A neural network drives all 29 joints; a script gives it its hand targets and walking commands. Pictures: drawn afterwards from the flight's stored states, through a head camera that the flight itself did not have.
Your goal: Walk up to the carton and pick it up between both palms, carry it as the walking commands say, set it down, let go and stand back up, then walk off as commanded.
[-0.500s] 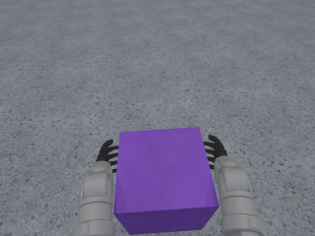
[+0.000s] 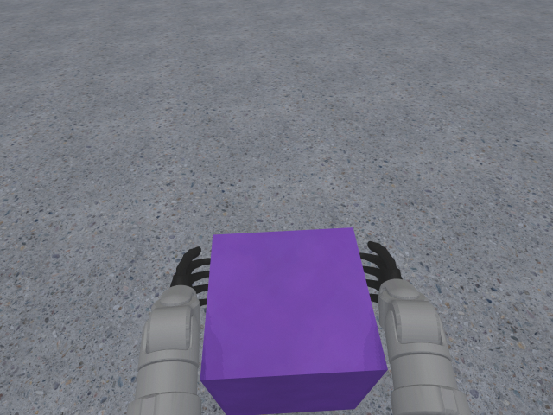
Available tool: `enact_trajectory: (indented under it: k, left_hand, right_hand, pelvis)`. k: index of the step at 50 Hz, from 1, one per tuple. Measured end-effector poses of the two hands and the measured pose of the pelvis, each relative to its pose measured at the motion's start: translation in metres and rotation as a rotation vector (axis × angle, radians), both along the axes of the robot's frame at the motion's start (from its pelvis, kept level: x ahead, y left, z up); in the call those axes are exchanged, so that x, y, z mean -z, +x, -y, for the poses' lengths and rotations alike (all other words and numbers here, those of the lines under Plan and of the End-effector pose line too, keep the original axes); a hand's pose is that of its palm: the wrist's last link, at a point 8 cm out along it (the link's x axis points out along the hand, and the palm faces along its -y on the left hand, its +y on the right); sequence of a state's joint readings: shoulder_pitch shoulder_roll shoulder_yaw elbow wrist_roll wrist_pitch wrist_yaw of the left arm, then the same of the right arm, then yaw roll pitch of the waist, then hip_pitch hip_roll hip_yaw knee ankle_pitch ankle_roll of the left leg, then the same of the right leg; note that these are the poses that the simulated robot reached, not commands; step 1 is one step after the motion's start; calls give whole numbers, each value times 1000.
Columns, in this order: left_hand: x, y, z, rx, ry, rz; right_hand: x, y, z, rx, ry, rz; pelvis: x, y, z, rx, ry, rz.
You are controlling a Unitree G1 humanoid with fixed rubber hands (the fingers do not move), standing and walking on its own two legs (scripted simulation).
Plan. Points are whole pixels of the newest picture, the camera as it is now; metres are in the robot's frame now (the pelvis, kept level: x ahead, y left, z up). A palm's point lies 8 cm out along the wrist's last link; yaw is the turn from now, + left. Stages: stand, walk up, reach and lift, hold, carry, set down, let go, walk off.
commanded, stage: reach and lift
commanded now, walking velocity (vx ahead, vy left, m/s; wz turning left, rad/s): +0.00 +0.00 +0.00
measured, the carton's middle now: (287, 326) +0.28 +0.00 -0.03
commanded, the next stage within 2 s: hold in 0.30 s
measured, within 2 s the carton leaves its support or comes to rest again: neither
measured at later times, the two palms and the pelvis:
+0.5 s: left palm (184, 302) +0.28 +0.15 +0.05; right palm (393, 297) +0.28 -0.16 +0.05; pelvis +0.00 +0.00 +0.00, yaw +0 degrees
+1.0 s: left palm (182, 302) +0.28 +0.15 +0.05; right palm (391, 297) +0.28 -0.15 +0.05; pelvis +0.00 +0.00 +0.00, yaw +0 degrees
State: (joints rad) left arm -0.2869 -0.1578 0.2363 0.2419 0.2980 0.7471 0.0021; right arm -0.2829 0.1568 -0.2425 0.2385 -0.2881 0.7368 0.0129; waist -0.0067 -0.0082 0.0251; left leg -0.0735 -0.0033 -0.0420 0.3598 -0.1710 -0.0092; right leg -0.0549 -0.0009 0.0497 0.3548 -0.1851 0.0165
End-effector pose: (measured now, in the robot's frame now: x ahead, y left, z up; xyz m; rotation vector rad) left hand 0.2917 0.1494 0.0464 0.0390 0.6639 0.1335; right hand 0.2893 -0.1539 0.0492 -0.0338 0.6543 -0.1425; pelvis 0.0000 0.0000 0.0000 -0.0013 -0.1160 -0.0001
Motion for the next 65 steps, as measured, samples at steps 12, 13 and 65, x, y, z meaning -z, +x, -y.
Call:
enact_trajectory:
  k: [12,13,65]
  left_hand:
    - [1,-6,1,10,8,-5]
    - [1,-6,2,11,8,-6]
    - [2,-11,0,12,17,-8]
  right_hand:
    - [1,-7,1,-1,-7,-7]
    - [2,-8,2,-1,-7,-7]
    - [5,-13,0,-7,-11,-16]
  pelvis:
    - [0,0,0,-1,1,7]
    - [0,0,0,-1,1,8]
    - [1,-2,-1,0,2,9]
